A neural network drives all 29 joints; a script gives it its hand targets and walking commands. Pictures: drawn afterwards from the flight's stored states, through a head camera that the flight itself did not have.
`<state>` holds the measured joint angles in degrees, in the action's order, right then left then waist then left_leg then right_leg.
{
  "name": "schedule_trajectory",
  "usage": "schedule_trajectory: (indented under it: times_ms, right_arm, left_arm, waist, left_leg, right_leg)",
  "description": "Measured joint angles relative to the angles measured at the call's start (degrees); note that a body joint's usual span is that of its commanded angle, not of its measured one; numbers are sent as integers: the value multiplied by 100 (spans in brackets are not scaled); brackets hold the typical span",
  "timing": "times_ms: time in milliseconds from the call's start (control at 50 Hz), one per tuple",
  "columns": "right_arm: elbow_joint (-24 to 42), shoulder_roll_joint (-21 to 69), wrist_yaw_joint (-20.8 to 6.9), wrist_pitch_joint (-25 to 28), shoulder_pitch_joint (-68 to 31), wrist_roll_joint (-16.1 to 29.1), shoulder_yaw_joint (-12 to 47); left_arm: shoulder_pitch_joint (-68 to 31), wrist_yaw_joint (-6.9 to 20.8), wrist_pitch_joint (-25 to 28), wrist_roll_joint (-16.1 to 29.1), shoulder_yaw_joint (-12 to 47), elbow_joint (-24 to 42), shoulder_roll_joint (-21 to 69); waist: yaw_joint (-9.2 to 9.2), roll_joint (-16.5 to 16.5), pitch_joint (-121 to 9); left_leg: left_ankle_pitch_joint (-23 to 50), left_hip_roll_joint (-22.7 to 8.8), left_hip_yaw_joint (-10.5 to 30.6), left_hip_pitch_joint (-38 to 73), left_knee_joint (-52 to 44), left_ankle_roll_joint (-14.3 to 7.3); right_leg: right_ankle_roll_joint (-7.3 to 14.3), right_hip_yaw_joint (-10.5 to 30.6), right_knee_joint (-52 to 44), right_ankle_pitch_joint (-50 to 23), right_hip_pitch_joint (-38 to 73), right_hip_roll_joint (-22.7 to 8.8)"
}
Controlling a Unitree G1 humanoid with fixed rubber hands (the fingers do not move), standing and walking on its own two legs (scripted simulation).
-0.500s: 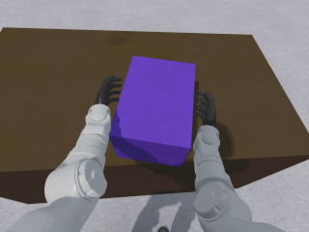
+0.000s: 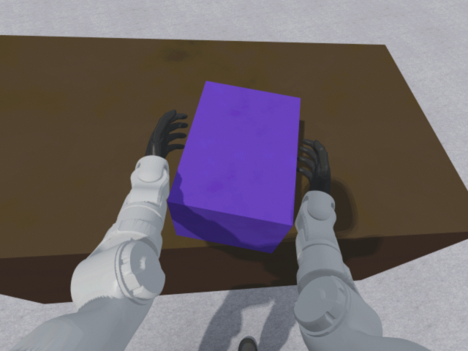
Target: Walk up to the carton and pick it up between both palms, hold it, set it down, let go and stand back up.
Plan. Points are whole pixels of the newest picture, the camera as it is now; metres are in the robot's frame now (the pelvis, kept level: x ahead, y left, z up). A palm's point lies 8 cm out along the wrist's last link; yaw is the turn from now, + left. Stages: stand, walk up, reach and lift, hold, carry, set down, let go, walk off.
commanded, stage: set down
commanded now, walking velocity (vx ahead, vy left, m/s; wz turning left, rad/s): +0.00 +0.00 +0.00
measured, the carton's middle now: (238, 166) +0.46 -0.06 -0.05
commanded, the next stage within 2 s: none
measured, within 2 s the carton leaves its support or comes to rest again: neither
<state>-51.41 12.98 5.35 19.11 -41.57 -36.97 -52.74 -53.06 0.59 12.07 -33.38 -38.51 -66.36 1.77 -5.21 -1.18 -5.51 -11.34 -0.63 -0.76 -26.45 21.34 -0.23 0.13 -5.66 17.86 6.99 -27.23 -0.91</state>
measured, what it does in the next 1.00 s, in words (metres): stands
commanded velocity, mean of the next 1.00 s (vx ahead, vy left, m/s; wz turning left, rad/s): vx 0.00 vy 0.00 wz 0.00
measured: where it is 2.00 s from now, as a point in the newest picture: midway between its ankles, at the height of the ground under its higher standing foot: outside the picture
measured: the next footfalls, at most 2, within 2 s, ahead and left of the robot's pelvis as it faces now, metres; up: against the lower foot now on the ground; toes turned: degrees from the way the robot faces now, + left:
none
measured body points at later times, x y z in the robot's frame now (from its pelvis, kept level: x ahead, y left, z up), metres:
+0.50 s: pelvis -0.01 +0.00 +0.00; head +0.09 +0.02 +0.44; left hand +0.46 +0.10 +0.03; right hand +0.38 -0.19 +0.01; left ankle -0.03 +0.11 -0.74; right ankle +0.00 -0.11 -0.74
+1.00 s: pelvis -0.03 +0.01 -0.04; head +0.08 +0.03 +0.39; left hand +0.47 +0.13 +0.01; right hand +0.40 -0.21 +0.00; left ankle -0.03 +0.11 -0.74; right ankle +0.00 -0.11 -0.74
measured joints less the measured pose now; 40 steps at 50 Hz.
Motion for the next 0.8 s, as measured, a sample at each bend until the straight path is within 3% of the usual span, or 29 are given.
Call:
schedule_trajectory:
  times_ms: [320, 480, 660, 800]
  right_arm:
    - [-64, -8, -21, 10, -141, -39, -65]
    - [-444, -191, -21, 61, -204, 143, 177]
    - [-1905, -843, 334, -13, -730, 2060, 1938]
    - [-2736, -1348, 392, 48, -1241, 3094, 2923]
  left_arm:
    - [-89, 12, 51, -51, -39, -23, -73]
    - [-83, -51, 180, 191, 193, -204, -271]
    - [-701, -500, 416, 2077, 1857, -1681, -1228]
    - [-1278, -553, 811, 3250, 2946, -2838, -1439]
  waist:
    - [-19, -20, 45]
    - [-90, -44, -44]
    - [-389, -35, -616]
    - [-377, 81, -946]
  left_leg:
    - [-11, -6, -16, -104, 96, 4]
    - [-38, -11, -49, -212, 178, 3]
    - [-353, -108, -146, -1328, 1048, -20]
    - [-578, -161, -145, -2141, 1706, -17]
  right_leg:
    - [11, 15, 120, 18, -122, -1]
    - [16, 47, 231, 49, -257, -2]
    - [40, 149, 950, 229, -1356, 55]
    - [25, 160, 1468, 368, -2116, 76]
